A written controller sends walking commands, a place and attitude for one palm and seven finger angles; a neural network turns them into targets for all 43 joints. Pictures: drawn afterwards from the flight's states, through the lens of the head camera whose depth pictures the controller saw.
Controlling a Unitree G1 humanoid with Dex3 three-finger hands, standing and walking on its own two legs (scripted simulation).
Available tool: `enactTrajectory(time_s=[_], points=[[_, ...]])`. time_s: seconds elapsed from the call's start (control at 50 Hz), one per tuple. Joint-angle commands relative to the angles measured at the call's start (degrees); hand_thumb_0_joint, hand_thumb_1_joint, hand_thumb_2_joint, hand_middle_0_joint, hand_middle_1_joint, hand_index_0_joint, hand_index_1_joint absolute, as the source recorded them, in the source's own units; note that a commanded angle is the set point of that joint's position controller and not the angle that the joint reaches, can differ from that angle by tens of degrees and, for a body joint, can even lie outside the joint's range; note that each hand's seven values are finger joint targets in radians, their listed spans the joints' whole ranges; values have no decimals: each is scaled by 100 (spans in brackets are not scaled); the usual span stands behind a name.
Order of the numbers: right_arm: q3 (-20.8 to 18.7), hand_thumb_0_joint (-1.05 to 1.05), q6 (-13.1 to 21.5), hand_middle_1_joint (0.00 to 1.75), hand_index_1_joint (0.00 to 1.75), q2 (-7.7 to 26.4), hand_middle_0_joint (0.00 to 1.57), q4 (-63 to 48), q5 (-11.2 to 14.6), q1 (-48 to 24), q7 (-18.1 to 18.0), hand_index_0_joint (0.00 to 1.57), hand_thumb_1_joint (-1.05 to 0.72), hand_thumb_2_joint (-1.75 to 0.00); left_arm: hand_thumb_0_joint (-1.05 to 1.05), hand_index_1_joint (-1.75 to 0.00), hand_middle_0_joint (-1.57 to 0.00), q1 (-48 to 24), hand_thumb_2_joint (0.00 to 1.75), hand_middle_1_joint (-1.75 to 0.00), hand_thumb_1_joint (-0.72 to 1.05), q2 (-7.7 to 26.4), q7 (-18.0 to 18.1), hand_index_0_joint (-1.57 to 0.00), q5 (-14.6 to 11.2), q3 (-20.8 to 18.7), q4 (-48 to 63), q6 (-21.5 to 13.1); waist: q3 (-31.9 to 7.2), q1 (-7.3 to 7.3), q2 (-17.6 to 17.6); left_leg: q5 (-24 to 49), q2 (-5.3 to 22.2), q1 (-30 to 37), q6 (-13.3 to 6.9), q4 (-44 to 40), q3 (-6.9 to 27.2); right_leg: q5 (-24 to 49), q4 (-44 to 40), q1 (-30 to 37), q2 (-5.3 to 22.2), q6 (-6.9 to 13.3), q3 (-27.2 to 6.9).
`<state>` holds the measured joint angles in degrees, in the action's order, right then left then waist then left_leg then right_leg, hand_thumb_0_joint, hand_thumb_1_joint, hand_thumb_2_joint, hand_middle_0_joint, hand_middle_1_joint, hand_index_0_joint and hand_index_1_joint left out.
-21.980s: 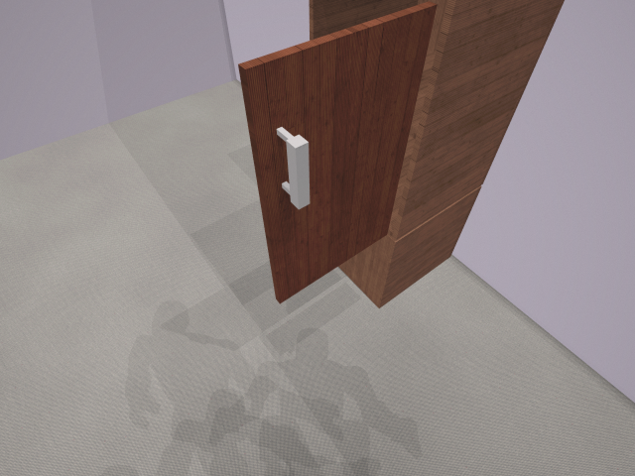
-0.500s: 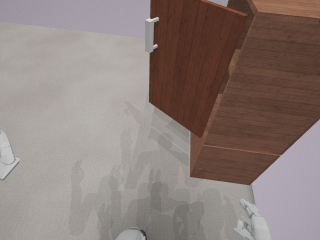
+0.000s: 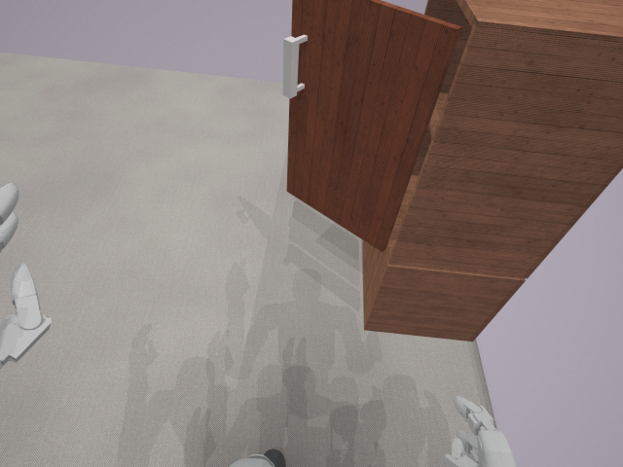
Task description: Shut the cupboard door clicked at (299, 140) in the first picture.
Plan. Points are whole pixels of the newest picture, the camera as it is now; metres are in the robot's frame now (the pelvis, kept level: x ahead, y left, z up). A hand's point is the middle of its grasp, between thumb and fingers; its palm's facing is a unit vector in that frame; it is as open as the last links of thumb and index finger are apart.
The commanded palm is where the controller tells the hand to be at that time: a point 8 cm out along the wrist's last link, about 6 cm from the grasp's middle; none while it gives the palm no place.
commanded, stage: stop stepping back and stand still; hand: left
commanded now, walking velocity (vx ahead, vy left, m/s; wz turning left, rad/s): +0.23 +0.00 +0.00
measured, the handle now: (296, 66) +0.91 +0.11 +0.09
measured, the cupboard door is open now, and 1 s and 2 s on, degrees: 55 55 55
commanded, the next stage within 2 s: let the arm hang, fingers relaxed in 1.16 s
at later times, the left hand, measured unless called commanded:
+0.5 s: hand out of the picture +0.16 +0.34 +0.18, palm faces +0.49 -0.76 -0.42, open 7.4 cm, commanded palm +0.11 +0.36 +0.19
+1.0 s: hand out of the picture +0.19 +0.32 +0.16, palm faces +0.39 -0.79 -0.47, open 7.4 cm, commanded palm +0.13 +0.36 +0.19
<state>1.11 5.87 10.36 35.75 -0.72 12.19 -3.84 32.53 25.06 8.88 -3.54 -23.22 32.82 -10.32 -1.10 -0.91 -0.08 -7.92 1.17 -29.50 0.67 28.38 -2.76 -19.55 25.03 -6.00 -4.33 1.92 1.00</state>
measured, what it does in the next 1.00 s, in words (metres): steps on the spot: left foot, then right foot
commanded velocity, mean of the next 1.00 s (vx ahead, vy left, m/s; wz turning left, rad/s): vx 0.06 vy -0.08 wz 0.00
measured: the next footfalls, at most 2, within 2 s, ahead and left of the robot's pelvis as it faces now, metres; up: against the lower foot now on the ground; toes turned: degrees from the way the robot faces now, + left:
left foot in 0.52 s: +0.04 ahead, +0.18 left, +0.00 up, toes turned +3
right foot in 0.76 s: -0.02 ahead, -0.03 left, +0.00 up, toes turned -5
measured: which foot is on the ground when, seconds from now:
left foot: down 0.00-0.32, up 0.34-0.50, down 0.52-1.00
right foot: down 0.00-0.52, up 0.54-0.74, down 0.76-1.00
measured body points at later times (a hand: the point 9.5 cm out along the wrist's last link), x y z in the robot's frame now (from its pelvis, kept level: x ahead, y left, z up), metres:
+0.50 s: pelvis -0.03 +0.06 +0.00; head -0.05 +0.08 +0.45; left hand +0.13 +0.38 +0.21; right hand +0.11 -0.18 -0.09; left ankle +0.01 +0.18 -0.73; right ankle -0.06 -0.05 -0.73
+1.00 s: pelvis -0.02 +0.06 +0.00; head -0.02 +0.07 +0.45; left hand +0.16 +0.36 +0.19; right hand +0.11 -0.18 -0.09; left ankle +0.00 +0.18 -0.73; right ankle -0.06 -0.02 -0.73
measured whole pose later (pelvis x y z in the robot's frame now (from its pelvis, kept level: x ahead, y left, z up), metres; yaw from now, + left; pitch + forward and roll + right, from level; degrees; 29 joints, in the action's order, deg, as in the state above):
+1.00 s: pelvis -0.02 +0.06 +0.00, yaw -2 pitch +1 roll -1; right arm 0.3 2.2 11.8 37.0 1.1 14.0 -4.3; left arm 33.5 24.2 9.9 -3.2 -23.5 27.1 -8.5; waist -1.5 1.2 -0.2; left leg -15.3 3.3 -17.1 0.3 32.0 -4.6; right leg -18.9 29.3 -11.0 -1.9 2.4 3.9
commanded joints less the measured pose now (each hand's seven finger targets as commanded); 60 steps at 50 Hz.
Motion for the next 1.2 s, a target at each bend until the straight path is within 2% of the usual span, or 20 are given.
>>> enactTrajectory(time_s=[0.0, 0.1, 0.14, 0.18, 0.2, 0.26, 0.28, 0.3, 0.32, 0.34, 0.36, 0.44, 0.48, 0.52, 0.56, 0.68, 0.76, 0.82, 0.92, 1.18], points=[[-344, 0, 124, 30, 30, 825, 20, -705, 69, -439, -172, 20, -90, -90, 0, -30, -20, -480, 90, -30, 90, 1106, 199, -20, -76, -892, 525, -11, -351, 215, 364, -539, 84, 2207, 78, 1104, 335, -896, -1071, -2281, 1325, 665, -910], [-314, 0, 86, 30, 30, 903, 20, -611, 84, -564, -226, 20, -90, -90, 0, -30, -20, -1501, 90, -30, 90, 1166, 146, -20, 62, -666, 673, -178, 703, 350, 18, -1129, 203, 2086, 60, 1116, 558, -1989, -693, -3138, 1250, 614, -679], [-257, 0, 134, 30, 30, 911, 20, -652, 12, -552, -208, 20, -90, -90, 0, -30, -20, -1493, 90, -30, 90, 1115, 111, -20, 99, -711, 764, -233, 781, 302, -1198, -2581, 543, 1567, 51, -656, 1480, -1898, 521, -2668, 470, 288, -80], [-261, 0, 272, 30, 30, 946, 20, -787, -27, -572, -160, 20, -90, -90, 0, -30, -20, -1418, 90, -30, 90, 1197, 114, -20, 35, -898, 1029, -313, 295, 85, -2220, -4463, 1128, 411, 580, -2948, 2556, -1576, 2015, -828, -470, 26, 363], [-289, 0, 320, 30, 30, 908, 20, -791, -52, -582, -139, 20, -90, -90, 0, -30, -20, -1294, 90, -30, 90, 1455, 98, -20, 0, -1143, 1088, -353, 61, -18, -1937, -4186, 1093, 272, 761, -3092, 2506, -1490, 2061, -376, -499, 39, 338], [-430, 0, 252, 30, 30, 785, 20, -918, -70, -427, 46, 20, -90, -90, 0, -30, -20, -166, 90, -30, 90, 1065, -9, -20, -85, -988, 1005, -336, -582, -81, -1578, -2676, 439, 75, 1042, -2221, 657, -1458, 592, 910, -495, 220, 680], [-413, 0, 157, 30, 30, 752, 20, -925, 45, -299, 98, 20, -90, -90, 0, -30, -20, 127, 90, -30, 90, 1128, -22, -20, -50, -1014, 1039, -331, -538, -1, -553, -2317, 7, 418, 757, -647, -15, -1495, -277, 229, 138, 384, -33], [-468, 0, 56, 30, 30, 740, 20, -935, 94, -211, 106, 20, -90, -90, 0, -30, -20, 438, 90, -30, 90, 1256, 3, -20, -75, -1237, 1006, -299, -496, 49, 851, -1377, -376, 1146, 431, 1751, -281, -2087, -1360, -1426, 1421, 738, -1666], [-513, 0, -23, 30, 30, 822, 20, -841, 106, -324, 102, 20, -90, -90, 0, -30, -20, 52, 90, -30, 90, 1242, 28, -20, -109, -1113, 1344, -250, -101, 68, 1422, -1216, -287, 682, 280, 3338, 382, -2429, -1747, -2372, 2381, 1276, -2753], [-421, 0, -40, 30, 30, 766, 20, -749, 73, -275, 83, 20, -90, -90, 0, -30, -20, -156, 90, -30, 90, 1185, 80, -20, -73, -1116, 1138, -231, 260, 198, 1228, -1177, -19, 78, 211, 3651, 643, -2172, -1652, -2246, 2315, 1411, -2524], [-320, 0, -13, 30, 30, 710, 20, -743, 32, -259, 56, 20, -90, -90, 0, -30, -20, -362, 90, -30, 90, 1133, 164, -20, -31, -1084, 835, -261, 319, 244, 783, -1374, 233, -91, 148, 3005, 628, -1448, -1340, -1748, 2091, 1182, -1922], [-324, 0, 161, 30, 30, 786, 20, -565, 51, -321, -145, 20, -90, -90, 0, -30, -20, -1083, 90, -30, 90, 852, 321, -20, 172, -594, 117, -247, 66, 187, -29, -813, 91, 1598, -74, 196, -147, -412, -426, -1421, 1244, 477, -788], [-383, 0, 270, 30, 30, 970, 20, -709, 115, -341, -218, 20, -90, -90, 0, -30, -20, -1275, 90, -30, 90, 849, 307, -20, 170, -460, 573, -298, -78, 157, -888, -429, 853, 2287, -334, -556, 823, 149, 539, -1641, 690, 50, -452], [-274, 0, 287, 30, 30, 825, 20, -699, 92, -317, -197, 20, -90, -90, 0, -30, -20, -949, 90, -30, 90, 934, 241, -20, 88, -576, 491, -275, -278, 210, -1077, 129, 1495, 2237, -465, -1104, 1929, -23, 1162, -1587, 334, -238, 68], [-279, 0, 325, 30, 30, 810, 20, -671, -4, -449, -118, 20, -90, -90, 0, -30, -20, -1278, 90, -30, 90, 951, 178, -20, 104, -575, 927, -305, -33, 239, -928, -848, 1773, 1565, -549, -1778, 2247, -501, 1868, -1398, 384, -267, -122], [-250, 0, 259, 30, 30, 777, 20, -889, 41, -438, 55, 20, -90, -90, 0, -30, -20, -324, 90, -30, 90, 938, 160, -20, 91, -792, 1157, -293, -306, 169, -1323, -1739, 1207, 991, -316, -1440, 849, 164, 270, -189, 281, -168, 322], [-243, 0, 45, 30, 30, 730, 20, -936, 36, -341, 7, 20, -90, -90, 0, -30, -20, -161, 90, -30, 90, 1123, 181, -20, 13, -1097, 720, -230, -397, 244, -808, -1135, 867, 803, -205, -738, 533, 751, -157, 61, 612, -3, -66], [-272, 0, -24, 30, 30, 691, 20, -898, 132, -256, 12, 20, -90, -90, 0, -30, -20, 136, 90, -30, 90, 908, 187, -20, -63, -914, 501, -123, -584, 252, 131, -527, 483, 1136, -87, 155, 183, 1408, -383, -332, 1176, 245, -926], [-250, 0, -50, 30, 30, 695, 20, -835, 161, -374, -82, 20, -90, -90, 0, -30, -20, -122, 90, -30, 90, 984, 250, -20, 29, -810, 536, -155, -641, 246, 53, 637, 480, 1536, -102, 178, 192, 2833, 4, -364, 1170, 81, -586], [-300, 0, -46, 30, 30, 772, 20, -915, 179, -376, -109, 20, -90, -90, 0, -30, -20, -67, 90, -30, 90, 931, 246, -20, 61, -816, 457, -308, -444, 176, -278, 525, 492, 1401, -143, -84, 281, 1993, -184, -350, 960, -46, -543]])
